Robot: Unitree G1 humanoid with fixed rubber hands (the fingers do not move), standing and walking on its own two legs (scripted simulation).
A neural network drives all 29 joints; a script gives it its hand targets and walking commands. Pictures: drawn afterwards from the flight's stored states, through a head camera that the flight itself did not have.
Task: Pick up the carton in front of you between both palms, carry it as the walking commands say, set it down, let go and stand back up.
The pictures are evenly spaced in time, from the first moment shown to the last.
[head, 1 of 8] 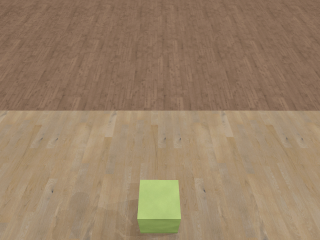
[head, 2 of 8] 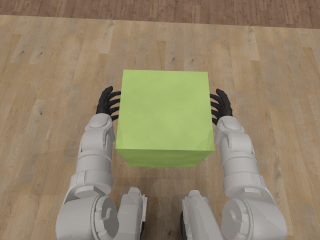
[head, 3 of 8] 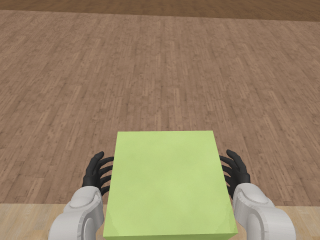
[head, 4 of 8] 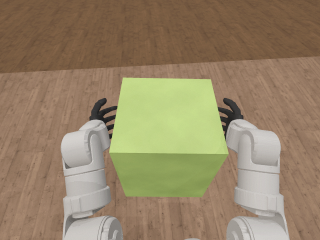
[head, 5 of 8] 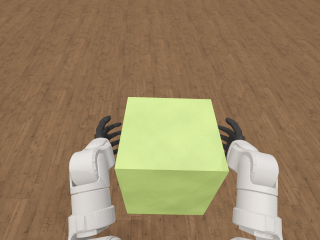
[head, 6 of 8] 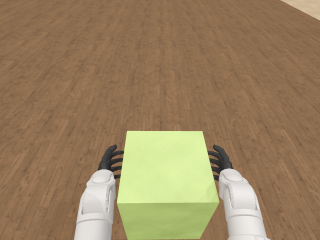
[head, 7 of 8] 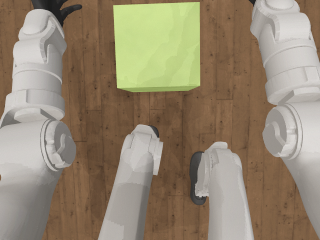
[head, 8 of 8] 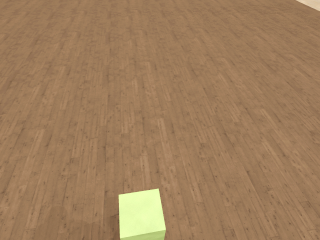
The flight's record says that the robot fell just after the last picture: no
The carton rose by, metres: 1.11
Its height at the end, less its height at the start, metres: +0.39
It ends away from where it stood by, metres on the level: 5.96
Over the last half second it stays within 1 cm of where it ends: yes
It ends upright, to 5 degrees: yes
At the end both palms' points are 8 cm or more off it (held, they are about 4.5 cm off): yes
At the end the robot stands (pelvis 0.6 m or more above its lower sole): yes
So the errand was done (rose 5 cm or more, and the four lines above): yes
